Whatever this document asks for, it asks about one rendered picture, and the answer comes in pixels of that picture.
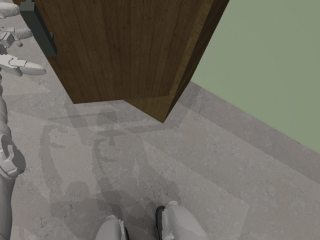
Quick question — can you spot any robot left thigh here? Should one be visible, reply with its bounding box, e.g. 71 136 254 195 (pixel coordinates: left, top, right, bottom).
95 219 127 240

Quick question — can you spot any left robot upper arm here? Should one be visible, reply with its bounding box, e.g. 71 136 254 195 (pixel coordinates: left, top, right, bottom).
0 134 26 240

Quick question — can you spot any handle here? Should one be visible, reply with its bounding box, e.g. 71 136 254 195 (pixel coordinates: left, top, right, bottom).
19 0 57 57

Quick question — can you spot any robot left forearm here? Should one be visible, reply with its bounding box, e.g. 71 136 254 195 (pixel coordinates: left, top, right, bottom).
0 74 12 140

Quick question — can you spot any robot left hand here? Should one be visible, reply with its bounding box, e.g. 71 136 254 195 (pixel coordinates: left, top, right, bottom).
0 2 47 77

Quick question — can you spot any cupboard door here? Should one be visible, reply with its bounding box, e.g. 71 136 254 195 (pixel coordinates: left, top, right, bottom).
12 0 203 104

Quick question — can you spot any right robot foot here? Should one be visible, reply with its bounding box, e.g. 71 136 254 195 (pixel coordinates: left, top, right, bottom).
155 206 165 240

